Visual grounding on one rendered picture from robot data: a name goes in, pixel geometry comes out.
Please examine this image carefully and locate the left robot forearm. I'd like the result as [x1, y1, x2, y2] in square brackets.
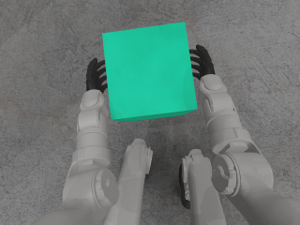
[62, 89, 111, 201]

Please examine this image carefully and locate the robot right hand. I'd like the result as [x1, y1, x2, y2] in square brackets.
[189, 44, 216, 80]

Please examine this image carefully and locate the robot right shin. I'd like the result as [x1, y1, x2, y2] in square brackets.
[184, 149, 212, 200]

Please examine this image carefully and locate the robot left upper arm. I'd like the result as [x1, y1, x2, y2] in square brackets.
[30, 167, 120, 225]

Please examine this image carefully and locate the robot right upper arm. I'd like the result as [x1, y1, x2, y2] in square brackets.
[211, 152, 300, 225]

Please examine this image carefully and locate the carton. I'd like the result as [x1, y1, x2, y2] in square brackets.
[102, 22, 198, 122]

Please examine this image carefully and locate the robot right foot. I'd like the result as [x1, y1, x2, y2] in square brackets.
[179, 164, 190, 209]

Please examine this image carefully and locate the right robot forearm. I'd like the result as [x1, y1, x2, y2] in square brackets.
[198, 74, 274, 181]

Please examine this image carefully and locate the robot left hand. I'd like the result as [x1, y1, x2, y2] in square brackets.
[85, 57, 108, 94]

